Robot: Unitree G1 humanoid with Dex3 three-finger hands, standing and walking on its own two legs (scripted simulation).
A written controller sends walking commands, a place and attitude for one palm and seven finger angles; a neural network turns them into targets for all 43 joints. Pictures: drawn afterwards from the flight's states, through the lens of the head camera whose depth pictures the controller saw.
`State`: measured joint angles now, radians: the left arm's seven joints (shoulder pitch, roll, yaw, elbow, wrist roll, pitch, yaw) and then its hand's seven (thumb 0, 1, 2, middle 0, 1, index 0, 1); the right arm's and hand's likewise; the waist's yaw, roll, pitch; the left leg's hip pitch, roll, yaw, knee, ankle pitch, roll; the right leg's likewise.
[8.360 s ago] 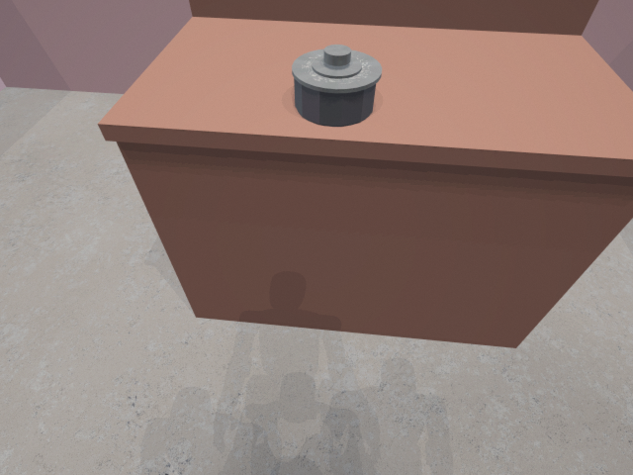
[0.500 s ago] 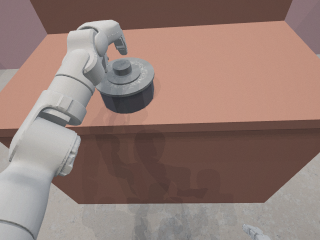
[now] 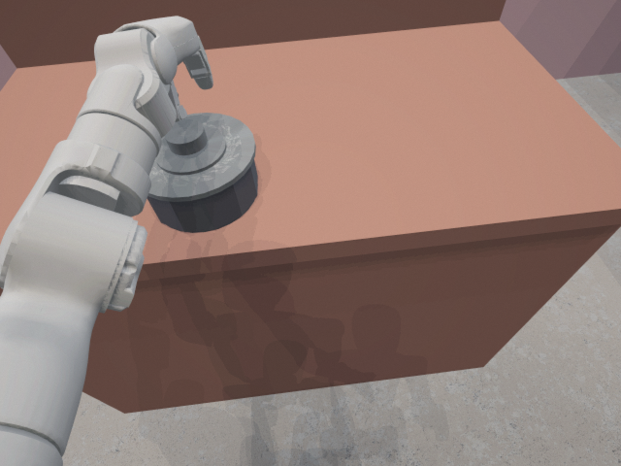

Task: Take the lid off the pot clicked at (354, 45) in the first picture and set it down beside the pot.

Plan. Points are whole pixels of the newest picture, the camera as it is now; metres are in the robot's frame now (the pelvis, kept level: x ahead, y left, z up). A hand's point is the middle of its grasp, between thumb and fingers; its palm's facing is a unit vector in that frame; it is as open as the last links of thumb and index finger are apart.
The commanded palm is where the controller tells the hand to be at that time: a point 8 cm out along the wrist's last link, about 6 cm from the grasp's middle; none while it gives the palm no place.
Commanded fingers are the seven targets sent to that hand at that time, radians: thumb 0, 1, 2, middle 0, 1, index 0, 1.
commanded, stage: move the open hand above the knob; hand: left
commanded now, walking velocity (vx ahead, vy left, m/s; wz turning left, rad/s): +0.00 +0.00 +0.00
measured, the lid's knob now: (186, 137) +0.52 +0.14 +0.15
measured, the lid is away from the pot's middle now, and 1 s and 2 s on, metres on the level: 0.00 0.00 0.00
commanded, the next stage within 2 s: lower the open fingers around the knob in 0.44 s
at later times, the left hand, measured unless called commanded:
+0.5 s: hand (155, 106) +0.47 +0.14 +0.24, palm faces -0.23 -0.05 -0.97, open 9.9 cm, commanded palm +0.46 +0.14 +0.29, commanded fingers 0.00 -0.36 1.66 -0.88 -0.08 -0.88 -0.08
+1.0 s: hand (178, 121) +0.48 +0.13 +0.20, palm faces -0.36 -0.08 -0.93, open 9.9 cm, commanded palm +0.48 +0.13 +0.25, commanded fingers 0.00 -0.36 1.66 -0.88 -0.08 -0.88 -0.08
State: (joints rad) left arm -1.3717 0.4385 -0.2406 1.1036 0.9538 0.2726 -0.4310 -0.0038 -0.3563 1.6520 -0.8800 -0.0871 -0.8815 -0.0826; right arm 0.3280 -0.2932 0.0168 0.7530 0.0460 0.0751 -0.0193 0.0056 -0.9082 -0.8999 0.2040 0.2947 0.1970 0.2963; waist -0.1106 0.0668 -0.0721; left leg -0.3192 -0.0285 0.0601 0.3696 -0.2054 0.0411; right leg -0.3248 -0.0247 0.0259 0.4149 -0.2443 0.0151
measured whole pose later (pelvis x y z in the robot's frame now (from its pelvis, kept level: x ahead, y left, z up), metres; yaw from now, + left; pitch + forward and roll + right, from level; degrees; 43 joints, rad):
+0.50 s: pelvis -0.01 +0.00 +0.00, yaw +2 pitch +7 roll +1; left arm -1.32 0.39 -0.32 0.97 0.91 0.30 -0.47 0.00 -0.36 1.65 -0.88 -0.09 -0.88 -0.08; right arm 0.17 -0.27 0.04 0.70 0.06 0.12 -0.01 0.00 -0.91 -0.90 0.20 0.29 0.20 0.30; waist -0.05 0.06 -0.08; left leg -0.31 -0.04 0.02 0.40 -0.21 0.04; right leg -0.30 -0.04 -0.01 0.45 -0.26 0.01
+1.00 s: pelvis -0.01 +0.00 +0.00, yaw +1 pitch +9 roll +1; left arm -1.43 0.38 -0.31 1.23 0.93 0.33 -0.46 0.00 -0.36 1.65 -0.88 -0.09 -0.88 -0.08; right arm 0.31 -0.30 0.02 0.78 0.05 0.07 -0.03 0.00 -0.91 -0.90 0.20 0.29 0.20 0.30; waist -0.13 0.05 -0.07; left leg -0.36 -0.04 0.04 0.41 -0.20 0.05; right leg -0.35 -0.04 0.01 0.45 -0.25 0.02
